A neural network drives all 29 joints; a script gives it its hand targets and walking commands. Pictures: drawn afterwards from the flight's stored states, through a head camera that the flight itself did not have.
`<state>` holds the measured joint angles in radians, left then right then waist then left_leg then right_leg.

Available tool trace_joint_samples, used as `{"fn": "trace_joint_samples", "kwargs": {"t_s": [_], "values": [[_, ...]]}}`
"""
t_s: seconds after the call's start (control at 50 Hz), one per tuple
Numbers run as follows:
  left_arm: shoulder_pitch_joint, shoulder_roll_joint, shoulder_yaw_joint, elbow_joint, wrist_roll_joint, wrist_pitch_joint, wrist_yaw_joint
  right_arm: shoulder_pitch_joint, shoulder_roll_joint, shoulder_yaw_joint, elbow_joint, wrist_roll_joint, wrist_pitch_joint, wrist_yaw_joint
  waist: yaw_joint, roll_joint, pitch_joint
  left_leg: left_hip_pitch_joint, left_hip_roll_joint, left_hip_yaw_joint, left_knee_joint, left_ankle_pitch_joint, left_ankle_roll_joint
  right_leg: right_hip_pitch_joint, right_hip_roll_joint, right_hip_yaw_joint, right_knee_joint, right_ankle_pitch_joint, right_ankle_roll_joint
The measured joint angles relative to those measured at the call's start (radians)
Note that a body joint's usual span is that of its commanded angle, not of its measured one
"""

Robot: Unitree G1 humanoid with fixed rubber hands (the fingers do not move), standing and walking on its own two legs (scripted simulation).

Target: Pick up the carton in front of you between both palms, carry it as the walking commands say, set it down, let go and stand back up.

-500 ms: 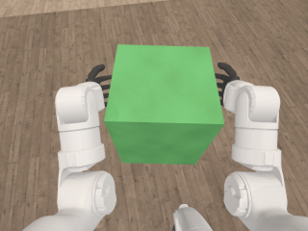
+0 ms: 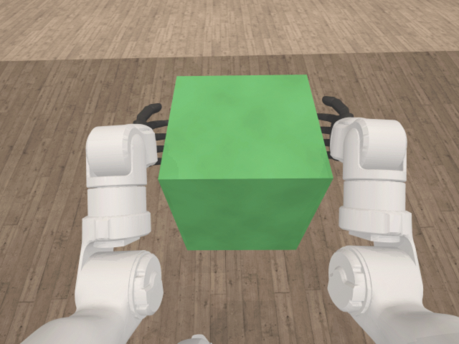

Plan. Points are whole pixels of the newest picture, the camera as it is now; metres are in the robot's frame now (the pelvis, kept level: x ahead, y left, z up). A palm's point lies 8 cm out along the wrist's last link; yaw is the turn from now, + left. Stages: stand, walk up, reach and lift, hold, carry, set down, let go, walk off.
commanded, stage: carry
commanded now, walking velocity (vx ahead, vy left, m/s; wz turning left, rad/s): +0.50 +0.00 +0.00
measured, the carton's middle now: (241, 170) +0.39 +0.02 +0.10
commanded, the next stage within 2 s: none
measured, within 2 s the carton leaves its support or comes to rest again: neither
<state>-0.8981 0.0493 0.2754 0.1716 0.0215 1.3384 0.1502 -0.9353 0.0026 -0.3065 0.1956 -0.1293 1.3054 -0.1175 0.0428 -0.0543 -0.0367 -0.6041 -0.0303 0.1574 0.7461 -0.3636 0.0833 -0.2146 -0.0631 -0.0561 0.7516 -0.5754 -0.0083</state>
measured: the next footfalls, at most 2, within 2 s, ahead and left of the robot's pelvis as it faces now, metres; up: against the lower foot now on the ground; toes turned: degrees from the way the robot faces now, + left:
right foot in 0.32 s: +0.38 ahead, -0.11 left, +0.04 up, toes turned -5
left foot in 0.72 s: +0.64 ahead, +0.09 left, +0.08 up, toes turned +5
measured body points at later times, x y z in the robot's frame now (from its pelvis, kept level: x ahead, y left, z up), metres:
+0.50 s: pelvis +0.31 -0.03 +0.07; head +0.34 -0.03 +0.52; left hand +0.68 +0.15 +0.22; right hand +0.72 -0.15 +0.23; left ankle +0.25 +0.09 -0.55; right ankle +0.34 -0.10 -0.66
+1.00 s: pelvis +0.62 +0.00 +0.12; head +0.67 +0.00 +0.57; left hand +1.04 +0.10 +0.28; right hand +1.00 -0.20 +0.28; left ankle +0.59 +0.08 -0.62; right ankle +0.71 -0.12 -0.55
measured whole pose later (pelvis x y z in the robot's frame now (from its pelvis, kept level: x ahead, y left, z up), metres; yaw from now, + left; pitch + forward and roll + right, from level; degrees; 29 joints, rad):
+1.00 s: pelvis +0.62 +0.00 +0.12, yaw -1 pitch +5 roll -1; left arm -0.90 0.00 0.32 0.09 0.10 1.36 0.13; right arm -0.88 -0.03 -0.26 0.12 -0.01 1.31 -0.17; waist -0.12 0.01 0.00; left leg -0.28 0.00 0.11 0.49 -0.46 0.06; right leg -0.75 -0.02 -0.04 1.01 -0.43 -0.03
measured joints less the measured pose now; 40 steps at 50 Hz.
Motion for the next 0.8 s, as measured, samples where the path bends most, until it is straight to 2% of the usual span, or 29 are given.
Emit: {"fn": "trace_joint_samples", "kwargs": {"t_s": [0.06,0.1,0.16,0.22,0.28,0.32,0.34,0.36,0.42,0.46,0.52,0.58,0.64,0.7,0.72,0.74,0.8], "values": [[0.018,-0.004,0.012,0.031,0.02,0.003,-0.017,0.045,0.003,0.033,0.013,0.012,0.0,-0.009,-0.078,0.034,0.007,0.081,-0.003,-0.018,-0.037,-0.061,0.004,-0.19,0.062,0.055,0.454,0.043,-0.015],[0.019,-0.019,0.017,0.028,0.041,0.013,-0.018,0.079,-0.009,0.05,-0.008,0.046,0.006,-0.019,-0.117,0.049,0.019,0.145,0.002,-0.032,-0.108,-0.056,-0.008,-0.309,0.078,0.048,0.572,0.083,-0.028],[0.017,-0.04,0.029,-0.01,0.068,0.02,-0.02,0.096,-0.021,0.055,-0.042,0.089,0.003,-0.034,-0.154,0.065,0.039,0.239,0.013,-0.044,-0.199,-0.063,-0.006,-0.441,0.074,0.034,0.533,0.111,-0.037],[0.013,-0.053,0.042,-0.063,0.086,0.019,-0.019,0.081,-0.023,0.051,-0.069,0.112,-0.006,-0.047,-0.171,0.07,0.044,0.323,0.024,-0.049,-0.263,-0.089,-0.013,-0.514,0.057,0.019,0.359,0.118,-0.03],[0.007,-0.055,0.047,-0.095,0.091,0.018,-0.021,0.05,-0.029,0.044,-0.069,0.119,-0.012,-0.049,-0.164,0.079,0.027,0.401,0.039,-0.054,-0.296,-0.135,-0.034,-0.503,0.05,-0.014,0.103,0.17,-0.031],[-0.004,-0.055,0.041,-0.08,0.093,0.014,-0.023,0.031,-0.04,0.039,-0.052,0.118,-0.009,-0.046,-0.139,0.095,0.011,0.441,0.066,-0.06,-0.261,-0.194,-0.051,-0.433,0.07,-0.067,-0.056,0.226,-0.048],[-0.013,-0.058,0.032,-0.061,0.097,0.007,-0.023,0.025,-0.053,0.036,-0.042,0.117,-0.006,-0.04,-0.119,0.108,0.009,0.442,0.089,-0.065,-0.191,-0.228,-0.056,-0.398,0.086,-0.086,-0.079,0.278,-0.053],[-0.018,-0.063,0.018,-0.038,0.101,-0.003,-0.023,0.026,-0.065,0.03,-0.033,0.117,-0.006,-0.033,-0.095,0.112,0.008,0.409,0.106,-0.079,-0.066,-0.204,-0.058,-0.381,0.093,-0.097,-0.053,0.264,-0.054],[0.004,-0.064,-0.017,-0.008,0.097,0.002,-0.016,0.029,-0.07,0.019,0.008,0.098,0.002,-0.015,-0.014,0.078,0.008,0.224,0.055,-0.165,0.406,-0.151,-0.056,-0.309,0.1,-0.082,-0.057,0.177,-0.055],[0.032,-0.051,-0.032,-0.017,0.066,0.017,-0.007,0.025,-0.057,0.011,0.018,0.076,0.019,-0.011,0.026,0.065,0.014,0.102,0.037,-0.169,0.569,-0.112,-0.045,-0.248,0.097,-0.068,-0.112,0.169,-0.046],[0.043,-0.035,-0.039,-0.042,0.021,0.028,0.009,0.018,-0.039,0.0,-0.009,0.051,0.04,-0.009,0.064,0.052,0.03,-0.041,0.04,-0.153,0.583,-0.086,-0.037,-0.159,0.087,-0.057,-0.188,0.153,-0.048],[0.023,-0.03,-0.03,-0.049,0.001,0.024,0.018,0.008,-0.029,-0.017,-0.044,0.035,0.048,-0.008,0.082,0.048,0.031,-0.142,0.056,-0.131,0.484,-0.08,-0.041,-0.078,0.078,-0.052,-0.247,0.126,-0.044],[-0.003,-0.029,-0.02,-0.017,0.001,0.013,0.019,0.002,-0.025,-0.029,-0.045,0.019,0.048,-0.003,0.084,0.042,0.008,-0.162,0.066,-0.099,0.26,-0.048,-0.046,0.003,0.066,-0.044,-0.299,0.09,-0.027],[-0.019,-0.022,-0.016,0.035,0.007,0.008,0.014,-0.002,-0.025,-0.029,-0.001,0.007,0.039,0.003,0.059,0.019,-0.021,-0.083,0.034,-0.031,0.017,-0.008,-0.027,0.07,0.031,-0.034,-0.281,0.018,-0.003],[-0.019,-0.012,-0.014,0.049,0.009,0.008,0.009,-0.007,-0.021,-0.021,0.025,0.003,0.03,0.003,0.04,0.01,-0.024,-0.042,0.017,-0.012,-0.027,0.046,-0.012,0.072,0.011,-0.033,-0.216,-0.014,0.0],[-0.013,-0.001,-0.008,0.058,0.01,0.004,0.002,-0.008,-0.013,-0.008,0.047,-0.001,0.016,0.002,0.016,0.003,-0.023,-0.024,0.009,0.001,-0.005,0.045,-0.003,0.04,-0.009,-0.026,-0.092,0.015,0.0],[0.012,0.005,0.004,0.073,0.02,-0.003,-0.017,0.032,0.0,0.034,0.056,0.006,0.003,-0.012,-0.069,0.03,-0.007,0.046,0.001,-0.012,-0.003,-0.046,0.006,-0.155,0.046,0.058,0.408,0.06,-0.01]]}}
